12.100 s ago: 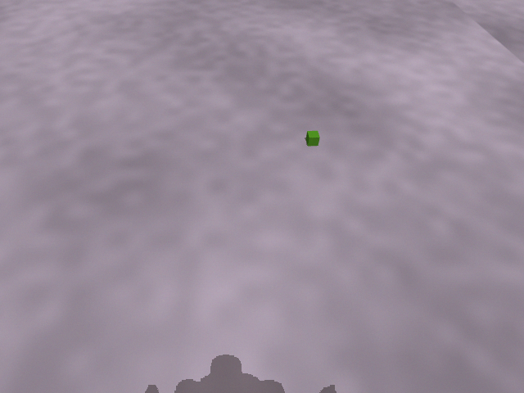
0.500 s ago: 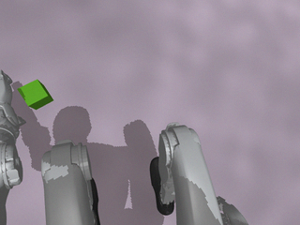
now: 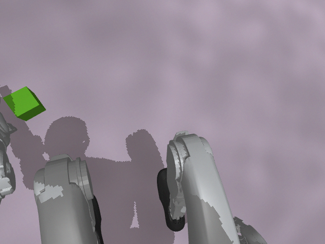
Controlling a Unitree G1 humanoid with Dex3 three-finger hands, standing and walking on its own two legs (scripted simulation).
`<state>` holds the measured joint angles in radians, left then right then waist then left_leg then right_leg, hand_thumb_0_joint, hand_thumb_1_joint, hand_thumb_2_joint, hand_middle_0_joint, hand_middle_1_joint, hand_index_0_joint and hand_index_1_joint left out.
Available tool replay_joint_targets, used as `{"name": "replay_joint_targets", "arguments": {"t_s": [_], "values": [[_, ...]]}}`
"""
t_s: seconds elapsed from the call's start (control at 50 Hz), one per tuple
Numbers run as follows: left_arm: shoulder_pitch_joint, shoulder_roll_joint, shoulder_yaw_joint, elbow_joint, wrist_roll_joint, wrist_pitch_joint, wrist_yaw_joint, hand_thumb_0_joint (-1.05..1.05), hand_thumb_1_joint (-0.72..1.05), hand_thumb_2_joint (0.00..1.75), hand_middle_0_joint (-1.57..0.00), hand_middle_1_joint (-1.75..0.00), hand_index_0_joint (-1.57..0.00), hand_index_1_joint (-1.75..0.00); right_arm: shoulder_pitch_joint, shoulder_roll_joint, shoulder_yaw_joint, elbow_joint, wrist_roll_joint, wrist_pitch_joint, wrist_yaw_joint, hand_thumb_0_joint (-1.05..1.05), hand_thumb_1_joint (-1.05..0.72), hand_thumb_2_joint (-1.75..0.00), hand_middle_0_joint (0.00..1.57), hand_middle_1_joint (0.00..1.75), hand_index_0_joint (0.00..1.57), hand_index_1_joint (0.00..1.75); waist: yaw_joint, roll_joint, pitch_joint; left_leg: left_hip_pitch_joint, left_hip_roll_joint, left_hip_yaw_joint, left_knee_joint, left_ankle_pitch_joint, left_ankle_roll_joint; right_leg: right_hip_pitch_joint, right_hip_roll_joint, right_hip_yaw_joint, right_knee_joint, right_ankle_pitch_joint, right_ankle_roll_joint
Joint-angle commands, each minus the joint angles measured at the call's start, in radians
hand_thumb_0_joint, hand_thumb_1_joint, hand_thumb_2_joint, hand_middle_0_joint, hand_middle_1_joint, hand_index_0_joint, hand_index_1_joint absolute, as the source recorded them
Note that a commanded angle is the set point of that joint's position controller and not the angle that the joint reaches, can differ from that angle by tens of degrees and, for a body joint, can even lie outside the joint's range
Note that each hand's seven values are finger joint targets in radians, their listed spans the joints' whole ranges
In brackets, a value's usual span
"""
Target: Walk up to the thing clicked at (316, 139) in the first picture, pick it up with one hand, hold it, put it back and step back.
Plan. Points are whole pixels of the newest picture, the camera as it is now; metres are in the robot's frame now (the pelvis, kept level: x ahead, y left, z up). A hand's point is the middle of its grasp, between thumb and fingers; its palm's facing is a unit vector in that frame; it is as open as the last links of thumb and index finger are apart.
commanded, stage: rise first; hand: left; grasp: from above
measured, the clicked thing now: (26, 104) +0.49 +0.29 -0.29
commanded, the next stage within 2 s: approach in 1.20 s
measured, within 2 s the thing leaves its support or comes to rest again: neither
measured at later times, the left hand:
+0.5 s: hand out of the picture +0.44 +0.32 -0.17, palm faces -0.36 -0.23 -0.90, open 12.7 cm
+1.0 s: hand out of the picture +0.44 +0.32 -0.17, palm faces -0.38 -0.23 -0.90, open 12.5 cm
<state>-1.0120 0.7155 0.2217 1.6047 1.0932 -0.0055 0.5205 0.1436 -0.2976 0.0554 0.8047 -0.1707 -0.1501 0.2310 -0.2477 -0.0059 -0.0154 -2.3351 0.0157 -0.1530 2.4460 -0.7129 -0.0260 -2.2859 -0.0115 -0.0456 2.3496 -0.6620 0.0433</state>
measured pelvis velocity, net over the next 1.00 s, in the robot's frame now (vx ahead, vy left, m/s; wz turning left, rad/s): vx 0.00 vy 0.00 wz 0.00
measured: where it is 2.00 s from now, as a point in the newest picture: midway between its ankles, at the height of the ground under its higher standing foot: (134, 223)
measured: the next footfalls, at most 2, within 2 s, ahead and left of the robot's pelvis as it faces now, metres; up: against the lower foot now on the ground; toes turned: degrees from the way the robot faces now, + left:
none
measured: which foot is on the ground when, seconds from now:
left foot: down 0.00-1.00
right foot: down 0.00-1.00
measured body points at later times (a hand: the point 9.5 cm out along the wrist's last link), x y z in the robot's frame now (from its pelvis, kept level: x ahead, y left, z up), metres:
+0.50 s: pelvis +0.00 +0.00 +0.00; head +0.25 +0.06 +0.37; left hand +0.46 +0.33 -0.12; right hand +0.04 -0.27 -0.10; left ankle +0.07 +0.13 -0.29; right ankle +0.10 -0.13 -0.29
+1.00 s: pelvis +0.00 +0.00 +0.01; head +0.24 +0.06 +0.38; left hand +0.46 +0.33 -0.12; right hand +0.04 -0.27 -0.10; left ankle +0.07 +0.13 -0.29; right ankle +0.10 -0.13 -0.29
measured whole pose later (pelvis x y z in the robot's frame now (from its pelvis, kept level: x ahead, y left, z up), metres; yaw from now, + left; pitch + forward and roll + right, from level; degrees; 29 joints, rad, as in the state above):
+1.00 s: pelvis +0.00 +0.00 +0.01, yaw +0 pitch +34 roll -8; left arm -1.02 0.73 0.20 1.62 1.10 -0.01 0.49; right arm 0.15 -0.31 0.07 0.80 -0.17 -0.15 0.24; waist -0.25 0.00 -0.03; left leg -2.32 0.01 -0.15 2.43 -0.70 -0.02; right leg -2.27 -0.01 -0.05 2.33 -0.65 0.04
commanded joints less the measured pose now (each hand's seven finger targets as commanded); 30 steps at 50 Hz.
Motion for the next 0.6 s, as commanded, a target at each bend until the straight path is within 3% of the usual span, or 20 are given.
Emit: {"name": "replay_joint_targets", "arguments": {"t_s": [0.0, 0.04, 0.06, 0.1, 0.28, 0.38, 0.4, 0.44, 0.48, 0.58], "values": [[-0.294, 0.262, 0.007, -0.122, 0.001, -0.007, 0.041, 0.00, -0.28, 0.76, -0.34, -0.77, -0.33, -0.77, 0.232, -0.251, -0.068, 0.004, 0.005, -0.009, -0.006, 0.00, -0.90, -0.90, 0.20, 0.30, 0.20, 0.30, -0.007, 0.281, -0.694, 0.469, -0.012, 0.116, -0.247, 0.203, 0.050, 0.379, 0.038, -0.116, -0.220, 0.207, -0.073], [-0.278, 0.280, 0.014, -0.111, 0.004, -0.005, 0.042, 0.00, -0.27, 0.75, -0.35, -0.76, -0.34, -0.77, 0.226, -0.249, -0.064, 0.004, 0.003, -0.009, -0.004, 0.00, -0.90, -0.90, 0.20, 0.30, 0.20, 0.30, -0.002, 0.287, -0.694, 0.460, -0.012, 0.119, -0.244, 0.202, 0.052, 0.382, 0.038, -0.114, -0.217, 0.208, -0.072], [-0.283, 0.258, -0.003, -0.094, 0.009, -0.003, 0.036, 0.00, -0.27, 0.75, -0.35, -0.76, -0.34, -0.77, 0.235, -0.246, -0.061, 0.003, 0.002, -0.010, -0.002, 0.00, -0.90, -0.90, 0.20, 0.30, 0.20, 0.30, -0.017, 0.274, -0.669, 0.450, -0.012, 0.120, -0.241, 0.200, 0.053, 0.382, 0.038, -0.114, -0.222, 0.207, -0.070], [-0.306, 0.294, 0.021, -0.128, 0.008, -0.007, 0.041, 0.00, -0.28, 0.76, -0.35, -0.76, -0.34, -0.77, 0.230, -0.251, -0.060, 0.001, 0.004, -0.009, -0.004, 0.00, -0.89, -0.90, 0.20, 0.30, 0.20, 0.30, -0.006, 0.290, -0.703, 0.457, -0.013, 0.118, -0.244, 0.197, 0.052, 0.389, 0.039, -0.115, -0.221, 0.203, -0.071], [-0.286, 0.264, 0.003, -0.104, 0.008, 0.001, 0.030, 0.00, -0.30, 0.78, -0.33, -0.77, -0.31, -0.78, 0.234, -0.250, -0.060, -0.002, 0.006, -0.007, 0.001, 0.00, -0.89, -0.90, 0.20, 0.30, 0.20, 0.30, -0.015, 0.297, -0.688, 0.468, -0.013, 0.116, -0.251, 0.204, 0.048, 0.377, 0.040, -0.120, -0.222, 0.209, -0.073], [-0.288, 0.273, 0.002, -0.137, 0.000, 0.000, 0.025, 0.00, -0.31, 0.79, -0.33, -0.76, -0.31, -0.78, 0.233, -0.258, -0.066, -0.002, 0.012, -0.006, 0.004, 0.00, -0.89, -0.90, 0.20, 0.30, 0.20, 0.30, -0.001, 0.310, -0.716, 0.485, -0.013, 0.114, -0.258, 0.224, 0.048, 0.384, 0.040, -0.119, -0.219, 0.229, -0.073], [-0.298, 0.263, 0.001, -0.139, 0.003, 0.001, 0.026, 0.00, -0.32, 0.80, -0.33, -0.75, -0.31, -0.77, 0.238, -0.261, -0.068, -0.004, 0.014, -0.005, 0.003, 0.00, -0.89, -0.90, 0.20, 0.30, 0.20, 0.30, -0.018, 0.303, -0.698, 0.481, -0.015, 0.113, -0.260, 0.213, 0.048, 0.370, 0.036, -0.122, -0.221, 0.220, -0.074], [-0.293, 0.251, -0.015, -0.126, -0.001, -0.001, 0.019, 0.00, -0.31, 0.79, -0.34, -0.75, -0.32, -0.77, 0.230, -0.251, -0.066, -0.002, 0.011, -0.006, 0.004, 0.00, -0.89, -0.90, 0.20, 0.30, 0.20, 0.30, -0.015, 0.294, -0.672, 0.463, -0.014, 0.116, -0.260, 0.186, 0.050, 0.363, 0.040, -0.118, -0.234, 0.196, -0.073], [-0.284, 0.269, -0.002, -0.133, 0.001, -0.004, 0.019, 0.00, -0.31, 0.79, -0.34, -0.74, -0.32, -0.77, 0.227, -0.251, -0.067, -0.003, 0.015, -0.006, 0.001, 0.00, -0.89, -0.90, 0.20, 0.30, 0.20, 0.30, -0.001, 0.289, -0.691, 0.468, -0.016, 0.119, -0.264, 0.186, 0.050, 0.374, 0.039, -0.114, -0.233, 0.191, -0.074], [-0.303, 0.254, -0.018, -0.146, 0.006, -0.006, 0.018, 0.00, -0.29, 0.78, -0.36, -0.73, -0.34, -0.76, 0.235, -0.251, -0.069, -0.003, 0.013, -0.007, 0.003, 0.00, -0.89, -0.90, 0.20, 0.30, 0.20, 0.30, -0.016, 0.296, -0.691, 0.482, -0.014, 0.119, -0.266, 0.195, 0.049, 0.379, 0.039, -0.115, -0.237, 0.202, -0.074]]}}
